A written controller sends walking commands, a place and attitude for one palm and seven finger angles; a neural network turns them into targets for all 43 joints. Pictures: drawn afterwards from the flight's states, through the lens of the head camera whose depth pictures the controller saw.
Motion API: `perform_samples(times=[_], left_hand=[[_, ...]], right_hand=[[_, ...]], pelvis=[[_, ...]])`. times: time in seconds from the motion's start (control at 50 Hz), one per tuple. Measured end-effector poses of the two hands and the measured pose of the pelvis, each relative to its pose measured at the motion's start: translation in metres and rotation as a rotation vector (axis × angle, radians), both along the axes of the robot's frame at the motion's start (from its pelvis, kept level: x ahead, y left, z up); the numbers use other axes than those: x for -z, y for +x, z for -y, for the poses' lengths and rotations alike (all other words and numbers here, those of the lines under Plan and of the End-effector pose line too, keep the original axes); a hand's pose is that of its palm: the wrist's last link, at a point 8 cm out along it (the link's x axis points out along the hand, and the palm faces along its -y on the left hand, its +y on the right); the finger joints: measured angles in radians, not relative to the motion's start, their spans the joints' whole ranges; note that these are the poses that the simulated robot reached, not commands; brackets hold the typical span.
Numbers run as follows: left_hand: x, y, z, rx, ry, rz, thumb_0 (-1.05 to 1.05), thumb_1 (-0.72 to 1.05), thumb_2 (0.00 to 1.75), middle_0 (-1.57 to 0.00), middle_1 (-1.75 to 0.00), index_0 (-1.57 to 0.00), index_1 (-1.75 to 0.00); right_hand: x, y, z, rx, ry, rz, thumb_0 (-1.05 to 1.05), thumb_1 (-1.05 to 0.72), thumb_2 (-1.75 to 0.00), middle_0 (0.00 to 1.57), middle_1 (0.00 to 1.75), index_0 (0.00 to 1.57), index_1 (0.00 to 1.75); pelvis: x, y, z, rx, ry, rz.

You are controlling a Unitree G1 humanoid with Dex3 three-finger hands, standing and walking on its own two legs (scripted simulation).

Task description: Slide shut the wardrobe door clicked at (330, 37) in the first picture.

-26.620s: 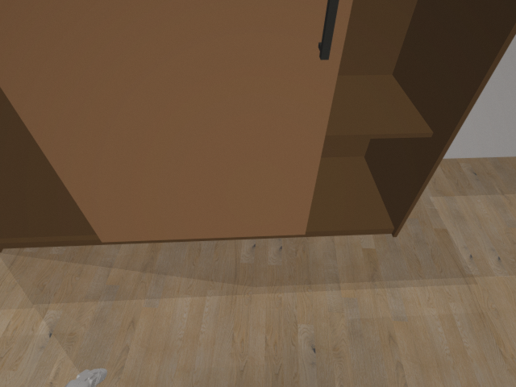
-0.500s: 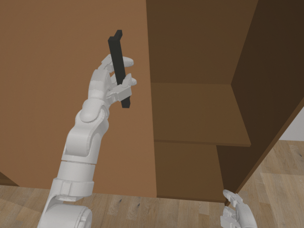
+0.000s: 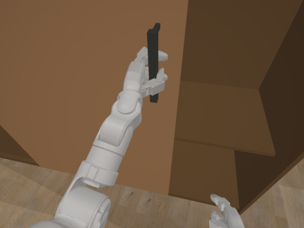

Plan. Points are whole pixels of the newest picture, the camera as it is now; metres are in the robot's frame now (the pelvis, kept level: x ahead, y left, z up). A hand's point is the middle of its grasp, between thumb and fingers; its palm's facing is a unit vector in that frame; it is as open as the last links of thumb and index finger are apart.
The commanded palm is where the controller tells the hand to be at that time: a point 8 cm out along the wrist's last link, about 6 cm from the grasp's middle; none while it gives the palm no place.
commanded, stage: tug the door sideways, standing still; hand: left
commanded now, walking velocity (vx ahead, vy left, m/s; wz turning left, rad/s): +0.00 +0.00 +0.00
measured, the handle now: (155, 66) +0.45 +0.04 +0.23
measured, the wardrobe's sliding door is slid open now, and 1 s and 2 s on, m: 0.43 0.43 0.31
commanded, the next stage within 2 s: step sideways, sliding the door along in 0.34 s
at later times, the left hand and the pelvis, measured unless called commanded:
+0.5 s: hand (160, 83) +0.39 +0.02 +0.22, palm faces -0.07 -0.99 -0.12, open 6.0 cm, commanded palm +0.37 +0.05 +0.23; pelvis +0.00 -0.01 +0.00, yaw +0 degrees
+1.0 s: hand (165, 82) +0.40 +0.01 +0.21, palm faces +0.07 -1.00 -0.05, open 6.1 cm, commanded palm +0.38 -0.01 +0.22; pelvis -0.01 -0.09 -0.01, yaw +0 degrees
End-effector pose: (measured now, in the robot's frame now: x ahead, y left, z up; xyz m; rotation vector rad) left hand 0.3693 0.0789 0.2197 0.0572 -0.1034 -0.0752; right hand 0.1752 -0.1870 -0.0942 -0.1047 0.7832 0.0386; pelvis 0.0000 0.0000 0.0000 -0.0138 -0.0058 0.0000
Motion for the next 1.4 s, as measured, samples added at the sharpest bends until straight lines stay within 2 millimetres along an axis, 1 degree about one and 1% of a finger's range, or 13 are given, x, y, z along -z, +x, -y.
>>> perform_samples(times=[0.12, 0.22, 0.46, 0.5, 0.62, 0.74, 0.84, 0.92, 1.04, 1.12, 1.2, 1.28, 1.4], left_hand=[[0.001, 0.0, 0.0, -0.001, 0.011, 0.012, -0.02, 0.78, 0.81, -0.4, -1.4, -0.24, -1.4], [0.001, 0.0, 0.001, -0.002, 0.015, 0.018, -0.02, 0.78, 0.82, -0.41, -1.4, -0.24, -1.4], [0.001, -0.001, 0.002, -0.018, 0.018, 0.019, -0.02, 0.78, 0.83, -0.4, -1.4, -0.23, -1.4], [0.001, 0.002, -0.001, 0.007, 0.054, 0.064, -0.01, 0.75, 0.82, -0.41, -1.4, -0.23, -1.4], [0.007, 0.009, -0.005, 0.036, 0.089, 0.215, -0.04, 0.69, 0.83, -0.43, -1.4, -0.25, -1.4], [0.013, 0.012, 0.002, -0.03, 0.016, 0.291, -0.03, 0.74, 0.85, -0.45, -1.4, -0.24, -1.4], [0.016, 0.011, 0.009, -0.109, -0.023, 0.312, -0.02, 0.76, 0.86, -0.45, -1.4, -0.23, -1.4], [0.016, 0.01, 0.01, -0.129, -0.015, 0.322, -0.02, 0.76, 0.86, -0.45, -1.4, -0.23, -1.39], [0.018, 0.01, 0.014, -0.124, -0.008, 0.349, -0.03, 0.77, 0.85, -0.45, -1.4, -0.21, -1.34], [0.017, 0.009, 0.019, -0.16, 0.011, 0.351, -0.04, 0.76, 0.85, -0.45, -1.4, -0.2, -1.34], [0.018, 0.008, 0.025, -0.215, 0.039, 0.362, -0.04, 0.75, 0.85, -0.45, -1.4, -0.2, -1.34], [0.018, 0.007, 0.032, -0.264, 0.05, 0.359, -0.05, 0.75, 0.85, -0.45, -1.4, -0.21, -1.32], [0.018, 0.006, 0.043, -0.257, 0.024, 0.35, -0.04, 0.75, 0.84, -0.45, -1.4, -0.25, -1.32]], right_hand=[[0.009, -0.013, -0.001, -0.009, 0.0, -0.053, 0.01, -0.91, -0.9, 0.2, 0.3, 0.2, 0.3], [0.011, -0.017, 0.003, -0.009, -0.005, -0.066, 0.01, -0.91, -0.9, 0.2, 0.3, 0.2, 0.3], [0.005, -0.003, 0.016, -0.025, -0.013, -0.019, 0.01, -0.91, -0.9, 0.2, 0.3, 0.2, 0.3], [0.003, 0.0, 0.02, -0.011, -0.023, 0.002, 0.01, -0.91, -0.9, 0.2, 0.3, 0.2, 0.3], [0.003, -0.008, 0.044, 0.084, -0.049, 0.019, 0.01, -0.91, -0.9, 0.2, 0.3, 0.21, 0.3], [0.024, -0.024, 0.076, 0.099, -0.059, -0.078, 0.01, -0.91, -0.9, 0.2, 0.3, 0.2, 0.3], [0.039, -0.026, 0.102, 0.074, -0.063, -0.175, 0.01, -0.91, -0.9, 0.2, 0.3, 0.2, 0.3], [0.028, -0.012, 0.116, 0.042, -0.098, -0.171, 0.01, -0.91, -0.9, 0.2, 0.3, 0.2, 0.3], [0.021, 0.026, 0.122, 0.002, -0.083, -0.057, 0.01, -0.91, -0.9, 0.2, 0.3, 0.2, 0.3], [0.019, 0.046, 0.12, -0.043, -0.034, -0.023, 0.01, -0.91, -0.9, 0.2, 0.3, 0.2, 0.3], [0.022, 0.064, 0.125, -0.084, 0.006, -0.008, 0.01, -0.91, -0.9, 0.2, 0.3, 0.2, 0.3], [0.018, 0.076, 0.142, -0.082, -0.003, -0.017, 0.01, -0.91, -0.9, 0.21, 0.3, 0.21, 0.3], [0.006, 0.083, 0.176, -0.042, -0.084, 0.011, 0.01, -0.91, -0.9, 0.2, 0.3, 0.21, 0.3]], pelvis=[[0.0, -0.001, -0.002, -0.009, 0.0, -0.005], [0.0, 0.0, -0.001, -0.013, 0.001, -0.008], [0.0, -0.001, 0.01, -0.024, 0.004, -0.012], [0.001, -0.003, 0.013, -0.006, 0.006, -0.01], [0.005, -0.013, 0.025, 0.055, 0.026, -0.01], [0.014, -0.005, 0.052, 0.069, 0.037, 0.024], [0.013, -0.001, 0.076, 0.01, 0.005, 0.044], [0.005, -0.006, 0.089, -0.011, 0.036, 0.025], [0.012, -0.009, 0.099, 0.005, 0.042, 0.023], [0.013, -0.002, 0.115, 0.018, 0.018, 0.047], [0.023, 0.012, 0.142, 0.016, -0.006, 0.074], [0.018, 0.019, 0.162, -0.03, -0.01, 0.071], [0.009, 0.027, 0.165, -0.014, 0.011, 0.021]])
